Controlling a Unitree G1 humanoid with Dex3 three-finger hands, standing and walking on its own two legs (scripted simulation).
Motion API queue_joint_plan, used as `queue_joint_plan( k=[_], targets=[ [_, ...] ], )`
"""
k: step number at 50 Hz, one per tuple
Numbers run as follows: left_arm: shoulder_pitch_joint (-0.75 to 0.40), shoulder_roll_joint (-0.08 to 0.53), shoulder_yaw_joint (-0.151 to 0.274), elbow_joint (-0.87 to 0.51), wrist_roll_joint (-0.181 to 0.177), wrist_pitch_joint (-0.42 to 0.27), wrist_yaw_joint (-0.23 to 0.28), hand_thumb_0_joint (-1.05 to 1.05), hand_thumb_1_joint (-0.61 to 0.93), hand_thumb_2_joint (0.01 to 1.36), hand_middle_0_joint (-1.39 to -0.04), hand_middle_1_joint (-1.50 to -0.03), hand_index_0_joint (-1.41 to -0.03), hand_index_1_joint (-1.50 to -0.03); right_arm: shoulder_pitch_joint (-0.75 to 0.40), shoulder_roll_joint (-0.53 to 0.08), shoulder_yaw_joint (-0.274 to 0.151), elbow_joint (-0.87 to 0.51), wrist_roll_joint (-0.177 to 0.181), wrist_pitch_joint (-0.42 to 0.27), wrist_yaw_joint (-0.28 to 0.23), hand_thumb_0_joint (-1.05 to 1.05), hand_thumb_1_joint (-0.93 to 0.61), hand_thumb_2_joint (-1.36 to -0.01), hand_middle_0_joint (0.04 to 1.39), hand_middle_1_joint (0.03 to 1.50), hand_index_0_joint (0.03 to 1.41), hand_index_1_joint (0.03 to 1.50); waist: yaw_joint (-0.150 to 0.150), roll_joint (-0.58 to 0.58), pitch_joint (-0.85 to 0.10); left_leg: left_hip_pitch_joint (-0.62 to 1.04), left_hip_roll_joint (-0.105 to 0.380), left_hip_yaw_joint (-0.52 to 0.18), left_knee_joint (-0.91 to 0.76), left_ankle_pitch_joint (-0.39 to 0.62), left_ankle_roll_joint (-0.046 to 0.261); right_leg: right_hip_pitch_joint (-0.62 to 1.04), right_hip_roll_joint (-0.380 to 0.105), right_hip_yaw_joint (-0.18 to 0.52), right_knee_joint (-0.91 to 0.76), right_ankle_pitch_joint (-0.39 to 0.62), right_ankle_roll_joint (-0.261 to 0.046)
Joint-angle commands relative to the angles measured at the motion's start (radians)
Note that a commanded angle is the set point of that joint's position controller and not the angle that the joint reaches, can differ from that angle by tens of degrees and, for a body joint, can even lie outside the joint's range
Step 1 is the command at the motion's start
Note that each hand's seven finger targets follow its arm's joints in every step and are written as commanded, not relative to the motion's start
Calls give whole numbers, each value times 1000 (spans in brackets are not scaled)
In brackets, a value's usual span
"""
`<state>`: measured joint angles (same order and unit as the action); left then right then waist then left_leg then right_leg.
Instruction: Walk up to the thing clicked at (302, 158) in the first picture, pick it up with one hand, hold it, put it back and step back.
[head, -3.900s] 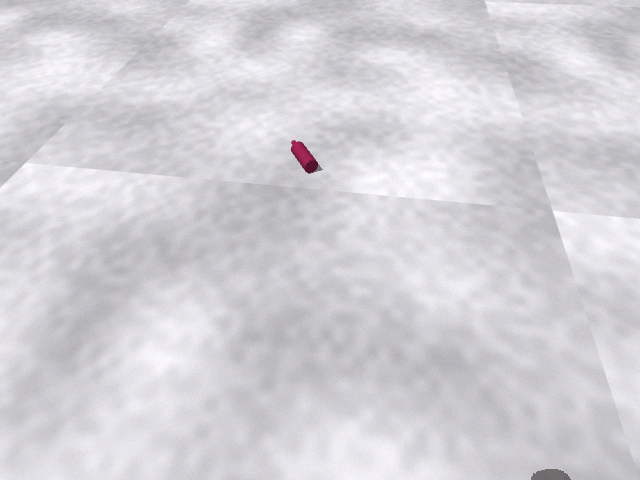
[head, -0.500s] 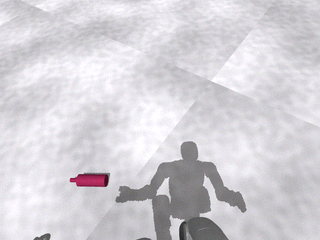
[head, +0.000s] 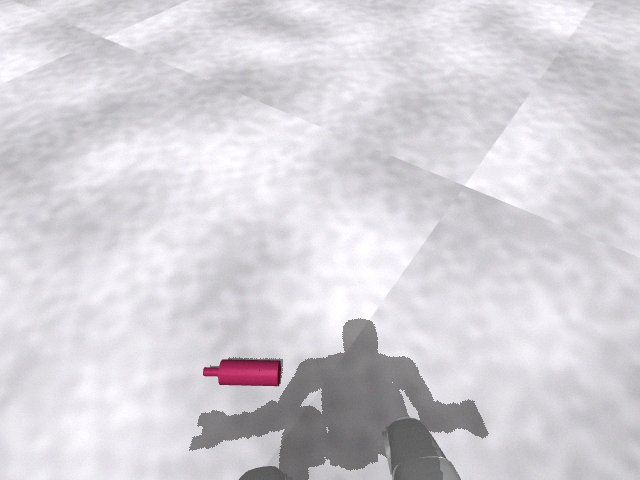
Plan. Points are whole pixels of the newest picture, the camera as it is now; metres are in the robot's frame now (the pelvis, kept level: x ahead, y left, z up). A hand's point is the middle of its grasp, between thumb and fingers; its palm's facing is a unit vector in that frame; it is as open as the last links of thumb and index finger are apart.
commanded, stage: walk up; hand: left
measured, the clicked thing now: (241, 372) +0.52 +0.25 -0.68
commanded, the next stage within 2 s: none
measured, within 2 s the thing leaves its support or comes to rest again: neither
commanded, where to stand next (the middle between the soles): +0.12 +0.01 m, yaw -4 degrees
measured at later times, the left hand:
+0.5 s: hand (110, 450) +0.20 +0.30 -0.11, palm faces -0.16 -0.92 -0.35, open 7.4 cm
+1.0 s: hand out of the picture +0.15 +0.33 -0.11, palm faces -0.12 -0.92 -0.38, open 7.4 cm
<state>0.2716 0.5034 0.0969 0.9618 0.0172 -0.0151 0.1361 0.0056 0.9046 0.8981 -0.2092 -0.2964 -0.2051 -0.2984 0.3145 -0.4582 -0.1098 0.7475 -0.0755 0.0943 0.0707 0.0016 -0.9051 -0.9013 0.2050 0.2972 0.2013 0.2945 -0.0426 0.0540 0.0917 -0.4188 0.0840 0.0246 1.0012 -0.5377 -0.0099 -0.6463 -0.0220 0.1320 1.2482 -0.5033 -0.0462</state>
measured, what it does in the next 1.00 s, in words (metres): steps on the spot: right foot, then left foot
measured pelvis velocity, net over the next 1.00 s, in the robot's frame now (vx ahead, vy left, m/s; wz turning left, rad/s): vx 0.03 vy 0.06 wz -0.13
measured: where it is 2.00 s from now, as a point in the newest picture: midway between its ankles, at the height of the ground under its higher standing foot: outside the picture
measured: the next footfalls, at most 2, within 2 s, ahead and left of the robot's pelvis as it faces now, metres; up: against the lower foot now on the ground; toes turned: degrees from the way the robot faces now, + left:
right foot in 0.48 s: +0.07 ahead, -0.06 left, +0.00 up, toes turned -5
left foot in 0.78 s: +0.15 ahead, +0.23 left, +0.00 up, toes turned -6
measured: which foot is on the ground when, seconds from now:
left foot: down 0.00-0.56, up 0.58-0.76, down 0.78-1.00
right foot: up 0.00-0.46, down 0.48-0.80, up 0.82-1.00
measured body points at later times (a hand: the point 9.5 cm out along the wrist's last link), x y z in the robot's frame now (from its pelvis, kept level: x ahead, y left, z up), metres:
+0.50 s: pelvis +0.04 +0.07 +0.04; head +0.08 +0.07 +0.48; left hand +0.21 +0.35 -0.09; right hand +0.04 -0.24 -0.08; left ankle +0.00 +0.12 -0.68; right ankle +0.03 -0.05 -0.68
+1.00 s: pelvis +0.03 +0.06 +0.04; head +0.08 +0.06 +0.48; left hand +0.16 +0.38 -0.09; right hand +0.07 -0.27 -0.07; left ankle +0.11 +0.23 -0.68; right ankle +0.00 -0.08 -0.66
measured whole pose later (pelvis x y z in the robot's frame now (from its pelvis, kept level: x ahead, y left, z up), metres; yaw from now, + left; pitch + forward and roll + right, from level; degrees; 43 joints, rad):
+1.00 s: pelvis +0.03 +0.06 +0.04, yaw -7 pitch -1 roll +1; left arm 0.14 0.44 0.08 0.95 0.01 0.07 -0.04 0.00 0.91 0.90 -0.20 -0.30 -0.20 -0.30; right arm 0.19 -0.38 -0.04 0.96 -0.04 -0.05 -0.04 0.00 -0.90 -0.90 0.21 0.30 0.21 0.30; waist 0.01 -0.05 0.13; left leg -0.36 0.09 -0.03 0.61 -0.23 -0.07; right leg -0.34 -0.03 0.06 0.86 -0.51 -0.02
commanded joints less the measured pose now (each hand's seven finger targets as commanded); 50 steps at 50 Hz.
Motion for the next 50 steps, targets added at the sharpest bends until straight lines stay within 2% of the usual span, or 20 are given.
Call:
queue_joint_plan(
  k=[1,5,11,17,22,24,26,27,28,29,32,35,38,39,40,41,42,45,48,50],
  targets=[
    [103,192,44,-34,-31,-42,-2,0,900,900,-200,-300,-200,-300,-68,-256,-71,-103,7,-52,-38,0,-900,-900,200,300,200,300,30,148,65,92,145,-333,-569,77,100,-134,28,-63,31,76,-2],
    [-12,126,22,-94,-9,-54,-47,0,900,900,-200,-300,-200,-300,47,-212,-49,-39,34,-90,-57,0,-900,-900,200,300,200,300,-13,86,-22,278,194,-320,-508,398,168,-44,18,-74,-197,37,14],
    [-78,81,-2,-132,-5,-27,-86,0,900,900,-200,-300,-200,-300,90,-190,-22,17,66,-141,-106,0,-900,-900,200,300,200,300,-5,-30,-99,394,248,-321,-484,893,79,54,25,-31,-304,103,-2],
    [-122,59,-25,-139,-18,-10,-95,0,900,900,-200,-300,-200,-300,99,-180,-17,80,55,-136,-124,0,-900,-900,200,300,200,300,-22,79,-94,471,169,-202,-485,1029,-26,116,51,-110,-468,123,-4],
    [-143,54,-30,-111,-18,-7,-95,0,900,900,-200,-300,-200,-300,47,-162,-11,104,55,-131,-123,0,-900,-900,200,300,200,300,-15,101,-85,438,157,-157,-510,1030,-48,229,40,-149,-585,154,-16],
    [-98,56,-25,-85,-16,-12,-94,0,900,900,-200,-300,-200,-300,-26,-164,-8,99,62,-133,-119,0,-900,-900,200,300,200,300,33,69,-111,351,145,-101,-452,1060,-44,392,25,-140,-703,264,-31],
    [44,131,9,-33,-15,-24,-89,0,900,900,-200,-300,-200,-300,-125,-133,5,69,73,-142,-114,0,-900,-900,200,300,200,300,140,-38,-217,61,36,-2,-178,894,-114,753,-137,94,-687,681,-165],
    [90,150,16,-26,-23,-23,-83,0,900,900,-200,-300,-200,-300,-140,-98,15,63,76,-141,-114,0,-900,-900,200,300,200,300,170,-105,-262,-28,-50,6,-6,574,-141,801,-280,285,-708,739,-294],
    [36,144,9,-46,-21,-24,-77,0,900,900,-200,-300,-200,-300,-168,-103,12,57,65,-134,-116,0,-900,-900,200,300,200,300,144,-171,-190,-138,-72,-44,58,-69,-112,748,-391,416,-747,747,-372],
    [-46,135,1,-66,-15,-24,-80,0,900,900,-200,-300,-200,-300,-170,-109,10,69,58,-126,-111,0,-900,-900,200,300,200,300,106,-123,-130,-106,-29,-99,59,-150,-78,602,-401,385,-796,657,-357],
    [-241,82,-22,-89,2,-24,-86,0,900,900,-200,-300,-200,-300,-74,-84,24,146,74,-121,-78,0,-900,-900,200,300,200,300,12,-186,-31,63,-64,-34,-98,5,1,359,-180,104,-862,384,-188],
    [-234,91,-24,-78,19,-10,-105,0,900,900,-200,-300,-200,-300,-90,-75,32,170,80,-139,-82,0,-900,-900,200,300,200,300,21,-258,-22,221,-75,26,-373,241,-10,275,-87,1,-790,546,-118],
    [-259,89,-11,-104,0,34,-127,0,900,900,-200,-300,-200,-300,5,-124,4,225,68,-152,-120,0,-900,-900,200,300,200,300,-21,-210,-62,340,-81,38,-551,526,-22,252,-37,-67,-594,444,-49],
    [-247,58,-15,-117,-4,46,-135,0,900,900,-200,-300,-200,-300,17,-178,-11,230,55,-155,-132,0,-900,-900,200,300,200,300,-20,-123,-64,362,18,-102,-579,507,10,173,-5,-58,-520,314,-18],
    [-188,24,-17,-119,-9,62,-138,0,900,900,-200,-300,-200,-300,4,-246,-21,214,44,-164,-141,0,-900,-900,200,300,200,300,9,19,-82,311,224,-386,-673,422,95,144,40,-48,-415,101,9],
    [-166,87,4,-100,1,82,-134,0,900,900,-200,-300,-200,-300,-74,-313,-38,184,60,-164,-143,0,-900,-900,200,300,200,300,4,82,-75,161,384,-552,-739,292,248,224,2,-21,-255,-74,25],
    [-157,116,15,-84,6,88,-139,0,900,900,-200,-300,-200,-300,-151,-310,-42,167,54,-169,-150,0,-900,-900,200,300,200,300,35,59,-30,80,406,-599,-747,253,286,245,-42,23,-168,-49,25],
    [-113,88,26,-67,1,76,-158,0,900,900,-200,-300,-200,-300,-160,-243,-18,152,41,-170,-150,0,-900,-900,200,300,200,300,63,91,-83,161,235,-300,-606,481,209,221,-33,-15,-233,-34,8],
    [-109,62,26,-75,0,67,-170,0,900,900,-200,-300,-200,-300,-129,-231,-13,159,39,-159,-136,0,-900,-900,200,300,200,300,44,153,-146,201,168,-222,-528,560,181,303,-20,-91,-430,-26,24],
    [-43,36,24,-41,2,55,-164,0,900,900,-200,-300,-200,-300,-188,-214,-2,142,44,-142,-126,0,-900,-900,200,300,200,300,88,148,-187,153,116,-143,-426,559,151,444,7,-157,-679,127,21]
  ],
)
